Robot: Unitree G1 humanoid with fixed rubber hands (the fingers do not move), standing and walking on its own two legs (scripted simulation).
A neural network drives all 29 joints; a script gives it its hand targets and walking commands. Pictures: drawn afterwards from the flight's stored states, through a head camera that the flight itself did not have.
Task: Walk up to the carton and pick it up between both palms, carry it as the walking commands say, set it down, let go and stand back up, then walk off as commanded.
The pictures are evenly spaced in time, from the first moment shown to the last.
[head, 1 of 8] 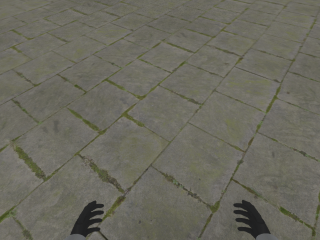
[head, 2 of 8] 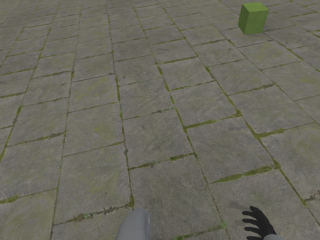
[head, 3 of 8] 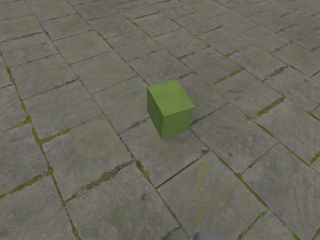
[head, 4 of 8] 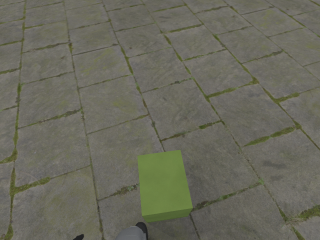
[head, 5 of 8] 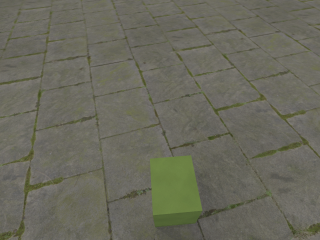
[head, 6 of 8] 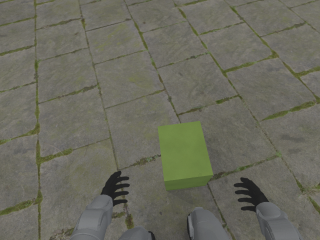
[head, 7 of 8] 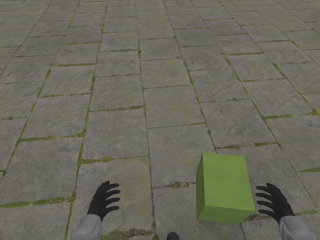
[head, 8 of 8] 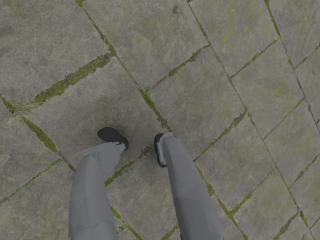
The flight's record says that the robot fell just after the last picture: yes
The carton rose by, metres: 0.00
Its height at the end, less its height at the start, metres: +0.00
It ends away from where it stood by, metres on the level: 0.00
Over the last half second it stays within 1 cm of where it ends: yes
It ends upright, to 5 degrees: yes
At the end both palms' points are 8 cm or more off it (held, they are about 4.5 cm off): yes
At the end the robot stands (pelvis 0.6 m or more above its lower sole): yes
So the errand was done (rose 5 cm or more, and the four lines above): no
